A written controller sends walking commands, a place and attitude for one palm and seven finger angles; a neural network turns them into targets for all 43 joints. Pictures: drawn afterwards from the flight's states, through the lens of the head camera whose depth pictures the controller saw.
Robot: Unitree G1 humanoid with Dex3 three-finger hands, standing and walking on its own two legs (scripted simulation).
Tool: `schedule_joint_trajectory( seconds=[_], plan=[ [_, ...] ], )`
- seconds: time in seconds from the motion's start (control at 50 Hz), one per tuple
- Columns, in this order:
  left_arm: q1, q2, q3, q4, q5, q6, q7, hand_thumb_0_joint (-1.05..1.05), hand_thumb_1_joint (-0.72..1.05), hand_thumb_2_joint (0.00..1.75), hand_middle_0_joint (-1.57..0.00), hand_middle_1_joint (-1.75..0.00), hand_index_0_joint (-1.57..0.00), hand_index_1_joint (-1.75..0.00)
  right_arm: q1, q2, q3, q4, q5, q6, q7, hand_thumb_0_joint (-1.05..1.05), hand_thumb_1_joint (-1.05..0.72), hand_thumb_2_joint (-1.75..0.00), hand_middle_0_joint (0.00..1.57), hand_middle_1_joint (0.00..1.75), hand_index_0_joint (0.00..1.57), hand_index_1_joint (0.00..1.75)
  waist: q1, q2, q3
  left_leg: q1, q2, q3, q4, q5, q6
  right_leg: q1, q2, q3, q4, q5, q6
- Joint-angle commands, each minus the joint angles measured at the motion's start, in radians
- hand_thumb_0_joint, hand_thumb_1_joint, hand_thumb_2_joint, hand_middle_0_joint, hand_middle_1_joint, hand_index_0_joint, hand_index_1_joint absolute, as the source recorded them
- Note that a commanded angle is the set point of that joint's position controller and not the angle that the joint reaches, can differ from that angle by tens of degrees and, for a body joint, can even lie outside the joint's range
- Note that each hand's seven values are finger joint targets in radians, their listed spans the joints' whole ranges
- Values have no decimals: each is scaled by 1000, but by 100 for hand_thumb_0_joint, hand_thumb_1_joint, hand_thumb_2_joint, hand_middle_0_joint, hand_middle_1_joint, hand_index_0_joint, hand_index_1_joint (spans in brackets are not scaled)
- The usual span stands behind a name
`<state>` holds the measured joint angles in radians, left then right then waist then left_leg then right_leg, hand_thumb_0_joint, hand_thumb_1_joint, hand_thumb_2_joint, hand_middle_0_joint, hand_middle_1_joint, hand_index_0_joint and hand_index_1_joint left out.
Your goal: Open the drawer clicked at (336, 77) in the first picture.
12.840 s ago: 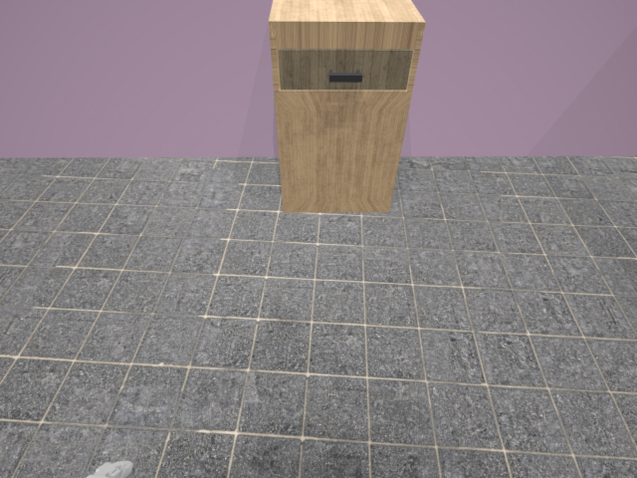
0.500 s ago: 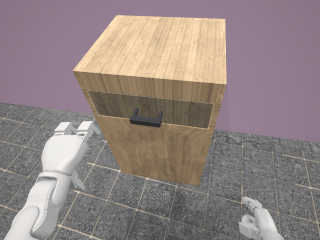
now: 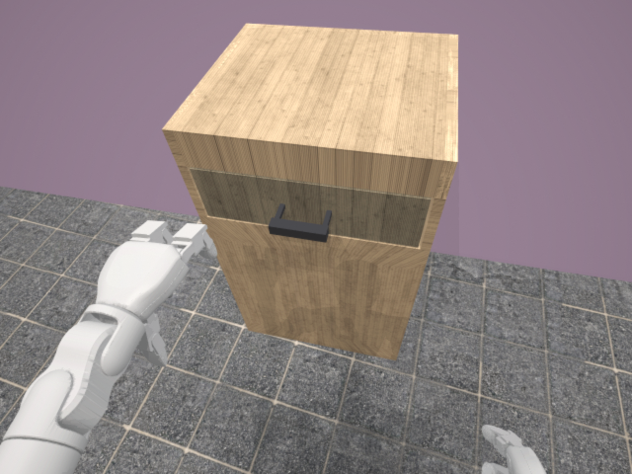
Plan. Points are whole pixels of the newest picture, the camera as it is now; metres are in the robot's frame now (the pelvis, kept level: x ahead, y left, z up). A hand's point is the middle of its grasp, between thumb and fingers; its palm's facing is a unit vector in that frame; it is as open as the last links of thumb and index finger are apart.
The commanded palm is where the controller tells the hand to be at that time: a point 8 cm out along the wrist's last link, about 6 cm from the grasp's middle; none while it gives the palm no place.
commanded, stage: raise the hand with hooked fingers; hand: left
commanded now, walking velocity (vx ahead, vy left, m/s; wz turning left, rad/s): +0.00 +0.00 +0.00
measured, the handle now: (301, 221) +0.56 +0.11 -0.09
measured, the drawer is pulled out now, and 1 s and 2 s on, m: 0.00 0.00 0.00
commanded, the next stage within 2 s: move the hooked fingers above the handle in 0.10 s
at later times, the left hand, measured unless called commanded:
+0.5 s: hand (207, 282) +0.33 +0.19 +0.05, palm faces +0.00 -0.09 -1.00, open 13.8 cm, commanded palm +0.31 +0.21 +0.11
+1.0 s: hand (250, 246) +0.41 +0.16 +0.02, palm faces +0.02 -0.06 -1.00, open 13.8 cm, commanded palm +0.39 +0.17 +0.07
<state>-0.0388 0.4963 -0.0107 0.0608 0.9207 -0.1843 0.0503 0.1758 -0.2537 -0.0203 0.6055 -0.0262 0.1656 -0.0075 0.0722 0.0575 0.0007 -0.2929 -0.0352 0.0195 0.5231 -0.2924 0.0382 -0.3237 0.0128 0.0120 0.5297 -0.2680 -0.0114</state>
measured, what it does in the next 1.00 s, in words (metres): stands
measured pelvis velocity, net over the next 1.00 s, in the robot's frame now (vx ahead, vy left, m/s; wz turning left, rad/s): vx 0.01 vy -0.02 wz -0.01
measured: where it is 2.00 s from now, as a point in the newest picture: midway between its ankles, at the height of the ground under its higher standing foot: outside the picture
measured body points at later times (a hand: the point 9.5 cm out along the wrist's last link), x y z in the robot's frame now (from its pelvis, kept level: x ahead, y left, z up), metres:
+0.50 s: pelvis -0.01 -0.01 +0.00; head +0.03 -0.03 +0.44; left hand +0.32 +0.19 +0.10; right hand +0.17 -0.23 -0.12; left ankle -0.02 +0.09 -0.73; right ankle +0.00 -0.11 -0.73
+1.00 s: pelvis +0.01 -0.02 -0.01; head +0.07 -0.04 +0.43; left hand +0.40 +0.16 +0.07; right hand +0.11 -0.28 -0.15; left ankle -0.02 +0.09 -0.73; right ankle +0.00 -0.11 -0.73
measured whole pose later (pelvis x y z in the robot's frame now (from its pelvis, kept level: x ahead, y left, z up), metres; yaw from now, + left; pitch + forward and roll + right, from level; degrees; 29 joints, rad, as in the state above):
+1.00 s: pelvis +0.01 -0.02 -0.01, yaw -1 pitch +11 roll +1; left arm -0.45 0.37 -0.11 0.60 1.08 -0.13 0.30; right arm 0.24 -0.25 -0.07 0.67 -0.02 0.16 -0.01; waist -0.01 0.04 -0.09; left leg -0.48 -0.02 0.03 0.64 -0.35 0.01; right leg -0.53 0.03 0.01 0.67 -0.33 -0.04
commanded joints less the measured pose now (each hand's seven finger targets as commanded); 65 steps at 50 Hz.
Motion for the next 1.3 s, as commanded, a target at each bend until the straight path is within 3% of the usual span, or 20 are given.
schedule_joint_trajectory(
  seconds=[0.0, 0.06, 0.18, 0.2, 0.26, 0.3, 0.36, 0.44, 0.54, 0.62, 0.72, 0.78, 0.84, 0.96, 1.04, 1.06, 1.12, 1.22, 1.24, 1.28],
  plan=[
    [-301, 232, 178, -191, 5, -22, 117, 0, -50, 30, -30, -120, -30, -120, -105, -95, -43, -141, 10, -47, -3, 0, -90, -90, 20, 30, 20, 30, 8, -6, -272, 60, 12, -21, -54, 279, -17, 95, 3, 1, -38, 186, -37],
    [-309, 226, 162, -170, 16, 6, 142, 0, -50, 30, -30, -120, -30, -120, -106, -96, -47, -132, 14, -48, -1, 0, -90, -90, 20, 30, 20, 30, 7, 22, -301, 72, 13, -19, -53, 266, -20, 92, 3, -1, -34, 166, -38],
    [-273, 182, 86, -140, 9, 74, 94, 0, -50, 30, -30, -120, -30, -120, -119, -104, -45, -136, 24, -42, 0, 0, -90, -90, 20, 30, 20, 30, -4, -26, -270, 60, 18, -12, -71, 242, -16, 101, 5, -2, -47, 154, -34],
    [-290, 141, 40, -123, 6, 81, 80, 0, -50, 30, -30, -120, -30, -120, -118, -103, -42, -139, 24, -43, -2, 0, -90, -90, 20, 30, 20, 30, -15, -47, -248, 58, 18, -12, -69, 233, -12, 84, 5, -6, -50, 151, -32],
    [-350, 136, 23, -81, 11, 74, 54, 0, -50, 30, -30, -120, -30, -120, -103, -106, -38, -135, 24, -45, -8, 0, -90, -90, 20, 30, 20, 30, -28, -95, -215, 45, 19, -10, -68, 203, -9, 58, 6, -8, -57, 126, -29],
    [-411, 134, 14, -71, 28, 55, 58, 0, -50, 30, -30, -120, -30, -120, -98, -101, -36, -133, 20, -47, -10, 0, -90, -90, 20, 30, 20, 30, -30, -76, -208, 42, 15, -11, -64, 187, -10, 40, 6, -8, -55, 111, -31],
    [-489, 155, 35, -69, 55, 18, 95, 0, -50, 30, -30, -120, -30, -120, -85, -94, -37, -128, 13, -54, -12, 0, -90, -90, 20, 30, 20, 30, -21, -28, -260, 53, 12, -19, -52, 198, -14, 36, 8, -6, -35, 108, -38],
    [-558, 166, 64, 36, 80, 16, 158, 0, -50, 30, -30, -120, -30, -120, -61, -90, -42, -105, 14, -55, -16, 0, -90, -90, 20, 30, 20, 30, -27, -22, -281, 30, 8, -18, -29, 210, -17, 17, 14, -9, -14, 125, -41],
    [-614, 124, 23, 133, 103, 69, 199, 0, -50, 30, -30, -120, -30, -120, -45, -92, -52, -89, 19, -51, -11, 0, -90, -90, 20, 30, 20, 30, -32, -4, -358, 19, 4, -3, 1, 266, -20, 28, 17, -5, 14, 195, -44],
    [-619, 37, -68, 190, 98, 109, 179, 0, -50, 30, -30, -120, -30, -120, -23, -97, -61, -90, 24, -46, -6, 0, -90, -90, 20, 30, 20, 30, -52, -71, -377, 12, 8, 4, 20, 300, -11, 34, 13, 1, 22, 261, -37],
    [-688, 51, -71, 263, 97, 95, 151, 0, -50, 30, -30, -120, -30, -120, 8, -107, -63, -88, 25, -35, -15, 0, -90, -90, 20, 30, 20, 30, -68, -122, -342, -36, 2, 5, 28, 266, 0, 30, 7, 7, 24, 270, -32],
    [-711, 131, 15, 244, 112, 51, 181, 0, -50, 30, -30, -120, -30, -120, 28, -105, -70, -86, 15, -32, -20, 0, -90, -90, 20, 30, 20, 30, -46, -87, -422, -37, -5, 9, 47, 321, 4, 76, 5, 22, 52, 339, -34],
    [-737, 114, 26, 258, 125, 25, 233, 0, -50, 30, -30, -120, -30, -120, 44, -99, -77, -71, 12, -34, -17, 0, -90, -90, 20, 30, 20, 30, -52, -43, -439, -41, -6, 4, 69, 364, -3, 48, 11, 15, 77, 367, -39],
    [-769, 79, 5, 418, 163, 89, 318, 0, -50, 30, -30, -120, -30, -120, 70, -104, -87, -33, 10, -32, 0, 0, -90, -90, 20, 30, 20, 30, -75, -73, -454, -92, -6, 22, 97, 365, -6, 22, 13, 15, 101, 407, -36],
    [-846, 15, -74, 485, 159, 135, 294, 0, -50, 30, -30, -120, -30, -120, 80, -112, -95, -30, 17, -29, 1, 0, -90, -90, 20, 30, 20, 30, -107, -94, -466, -95, -9, 28, 102, 353, 1, 25, 13, 16, 88, 425, -31],
    [-856, 25, -73, 492, 158, 135, 285, 0, -50, 30, -30, -120, -30, -120, 91, -113, -98, -27, 19, -27, -1, 0, -90, -90, 20, 30, 20, 30, -108, -104, -484, -84, -7, 28, 105, 353, 3, 30, 12, 18, 90, 432, -28],
    [-951, -46, -147, 491, 139, 107, 256, 0, -50, 30, -30, -120, -30, -120, 106, -109, -100, -25, 17, -30, -8, 0, -90, -90, 20, 30, 20, 30, -142, -96, -476, -69, -9, 20, 114, 336, 9, -3, 9, 14, 84, 416, -24],
    [-1047, -16, -117, 570, 159, 48, 285, 0, -50, 30, -30, -120, -30, -120, 139, -105, -96, 1, 7, -38, -14, 0, -90, -90, 20, 30, 20, 30, -158, -88, -448, -105, -8, 5, 140, 289, 8, -93, 11, 8, 108, 337, -28],
    [-1053, 33, -66, 598, 167, 49, 304, 0, -50, 30, -30, -120, -30, -120, 146, -110, -94, 7, 6, -39, -16, 0, -90, -90, 20, 30, 20, 30, -149, -84, -450, -127, -10, 3, 146, 280, 6, -98, 13, 6, 116, 318, -32],
    [-1097, 75, -34, 646, 190, 65, 349, 0, -50, 30, -30, -120, -30, -120, 151, -109, -87, 13, 2, -42, -14, 0, -90, -90, 20, 30, 20, 30, -149, -78, -460, -178, -11, 5, 160, 256, 4, -118, 12, 7, 140, 295, -32]
  ],
)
